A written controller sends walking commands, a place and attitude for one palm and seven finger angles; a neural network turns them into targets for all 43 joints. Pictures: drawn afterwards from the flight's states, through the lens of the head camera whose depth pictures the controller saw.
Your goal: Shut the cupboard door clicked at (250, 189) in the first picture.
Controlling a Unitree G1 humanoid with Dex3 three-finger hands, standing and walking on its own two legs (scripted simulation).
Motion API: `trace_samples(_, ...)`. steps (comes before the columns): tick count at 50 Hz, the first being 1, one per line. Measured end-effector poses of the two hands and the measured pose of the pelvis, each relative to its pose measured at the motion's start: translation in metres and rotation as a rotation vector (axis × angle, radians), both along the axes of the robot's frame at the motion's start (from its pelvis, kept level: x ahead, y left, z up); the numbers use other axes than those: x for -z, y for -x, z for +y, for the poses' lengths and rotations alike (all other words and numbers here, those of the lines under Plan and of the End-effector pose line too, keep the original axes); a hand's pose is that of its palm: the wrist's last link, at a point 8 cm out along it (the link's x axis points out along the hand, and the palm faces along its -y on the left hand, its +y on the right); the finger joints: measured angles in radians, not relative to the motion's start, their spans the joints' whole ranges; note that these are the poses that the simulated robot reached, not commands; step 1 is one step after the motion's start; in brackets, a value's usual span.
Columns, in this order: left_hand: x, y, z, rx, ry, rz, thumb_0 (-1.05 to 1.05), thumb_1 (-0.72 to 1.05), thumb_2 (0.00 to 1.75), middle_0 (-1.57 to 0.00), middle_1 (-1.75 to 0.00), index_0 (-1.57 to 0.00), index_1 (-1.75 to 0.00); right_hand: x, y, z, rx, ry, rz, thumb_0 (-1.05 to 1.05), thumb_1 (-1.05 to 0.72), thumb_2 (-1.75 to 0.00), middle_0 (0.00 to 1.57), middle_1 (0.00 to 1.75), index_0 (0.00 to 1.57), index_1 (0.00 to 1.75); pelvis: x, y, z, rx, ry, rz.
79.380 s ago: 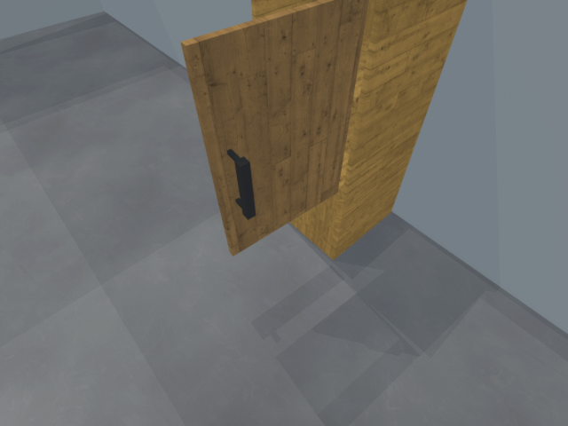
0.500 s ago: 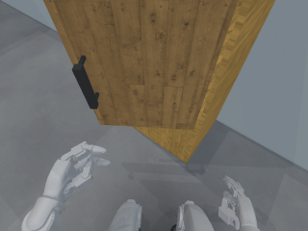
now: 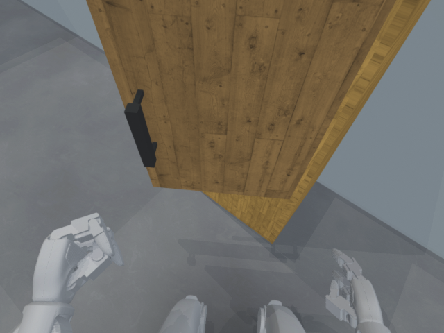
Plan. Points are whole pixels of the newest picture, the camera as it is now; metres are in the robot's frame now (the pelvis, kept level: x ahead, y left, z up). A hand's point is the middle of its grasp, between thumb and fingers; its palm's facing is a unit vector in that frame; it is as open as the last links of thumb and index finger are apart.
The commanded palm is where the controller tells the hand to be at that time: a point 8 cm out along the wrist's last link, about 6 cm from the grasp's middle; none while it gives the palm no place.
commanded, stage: raise the hand and make a fist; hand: left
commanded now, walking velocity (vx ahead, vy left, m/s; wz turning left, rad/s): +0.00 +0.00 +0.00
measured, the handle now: (145, 131) +0.48 +0.21 +0.05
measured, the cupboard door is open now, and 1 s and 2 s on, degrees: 34 34 34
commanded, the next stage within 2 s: bring the fist close to the handle in 0.68 s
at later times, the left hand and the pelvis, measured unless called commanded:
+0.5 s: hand (128, 264) +0.22 +0.17 +0.04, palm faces -0.04 -1.00 -0.03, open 3.1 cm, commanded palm +0.20 +0.23 +0.05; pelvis +0.00 -0.01 +0.00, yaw +0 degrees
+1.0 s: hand (132, 244) +0.24 +0.17 +0.05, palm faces +0.01 -1.00 -0.04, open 3.1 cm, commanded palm +0.23 +0.22 +0.05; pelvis +0.00 -0.02 -0.01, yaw +1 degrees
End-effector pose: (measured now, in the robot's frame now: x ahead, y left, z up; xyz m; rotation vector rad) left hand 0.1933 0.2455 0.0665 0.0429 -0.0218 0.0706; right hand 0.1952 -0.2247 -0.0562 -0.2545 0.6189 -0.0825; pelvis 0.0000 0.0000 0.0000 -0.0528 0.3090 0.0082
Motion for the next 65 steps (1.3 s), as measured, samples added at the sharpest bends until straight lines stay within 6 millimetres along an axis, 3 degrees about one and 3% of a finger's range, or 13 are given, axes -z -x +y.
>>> trace_samples(8, 0.03, -0.001, -0.012, 0.099, 0.023, 0.148, 0.01, 0.9, 0.9, -1.26, -1.46, -1.26, -1.46, 0.0, -0.003, 0.008, -0.033, -0.007, 0.014, 0.02, -0.9, -0.9, 0.2, 0.3, 0.21, 0.3, 0.0, -0.001, -0.001, -0.006, 0.004, 0.001)
trace_samples(16, -0.003, -0.008, -0.001, 0.035, -0.018, -0.015, 0.02, 0.9, 0.9, -1.29, -1.49, -1.29, -1.49, 0.007, 0.014, -0.006, -0.003, 0.004, 0.062, 0.02, -0.9, -0.9, 0.2, 0.3, 0.21, 0.3, 0.0, -0.001, -0.006, -0.005, 0.004, -0.006)
trace_samples(24, 0.025, -0.005, -0.02, 0.104, 0.019, 0.153, 0.01, 0.9, 0.9, -1.3, -1.5, -1.29, -1.5, 0.009, 0.03, -0.023, 0.043, 0.004, 0.084, 0.02, -0.9, -0.9, 0.2, 0.3, 0.21, 0.3, -0.002, 0.002, -0.012, 0.004, -0.012, -0.007)
trace_samples(31, 0.004, -0.006, -0.019, 0.039, -0.008, 0.002, 0.02, 0.9, 0.9, -1.3, -1.5, -1.3, -1.5, 0.01, 0.031, -0.032, 0.039, 0.02, 0.083, 0.02, -0.9, -0.9, 0.2, 0.3, 0.2, 0.3, 0.0, 0.003, -0.019, 0.0, -0.014, -0.007)
trace_samples(38, 0.024, -0.004, -0.03, 0.091, 0.019, 0.117, 0.01, 0.9, 0.9, -1.3, -1.5, -1.3, -1.5, 0.012, 0.024, -0.033, 0.039, 0.0, 0.071, 0.02, -0.9, -0.9, 0.2, 0.3, 0.21, 0.3, 0.001, 0.002, -0.022, 0.0, -0.017, -0.005)
trace_samples(42, 0.018, -0.004, -0.031, 0.089, 0.01, 0.091, 0.02, 0.9, 0.9, -1.3, -1.5, -1.3, -1.5, 0.009, 0.019, -0.032, 0.037, 0.002, 0.054, 0.02, -0.9, -0.9, 0.2, 0.3, 0.21, 0.3, 0.0, 0.0, -0.023, 0.002, -0.018, -0.007)
trace_samples(47, 0.005, -0.017, -0.024, 0.047, -0.014, -0.021, 0.02, 0.89, 0.9, -1.3, -1.5, -1.3, -1.5, 0.014, 0.015, -0.029, 0.01, 0.004, 0.053, 0.02, -0.9, -0.9, 0.2, 0.3, 0.2, 0.3, 0.004, 0.002, -0.023, -0.005, -0.014, -0.001)
trace_samples(55, 0.024, -0.045, -0.034, 0.125, 0.016, 0.079, 0.01, 0.9, 0.9, -1.3, -1.5, -1.3, -1.5, 0.019, 0.024, -0.029, 0.032, -0.004, 0.093, 0.02, -0.9, -0.9, 0.2, 0.3, 0.21, 0.3, 0.003, 0.002, -0.021, 0.001, -0.016, 0.007)
trace_samples(62, 0.002, -0.062, -0.026, 0.067, 0.005, -0.02, 0.02, 0.9, 0.9, -1.3, -1.5, -1.3, -1.5, 0.017, 0.037, -0.031, 0.055, -0.001, 0.133, 0.02, -0.9, -0.9, 0.2, 0.3, 0.21, 0.3, -0.003, -0.001, -0.018, 0.005, -0.019, 0.002)
trace_samples(65, 0.006, -0.067, -0.025, 0.065, 0.002, -0.002, 0.01, 0.9, 0.9, -1.3, -1.5, -1.3, -1.5, 0.019, 0.041, -0.031, 0.053, -0.002, 0.153, 0.02, -0.9, -0.9, 0.2, 0.3, 0.21, 0.3, -0.004, 0.0, -0.017, 0.003, -0.019, 0.002)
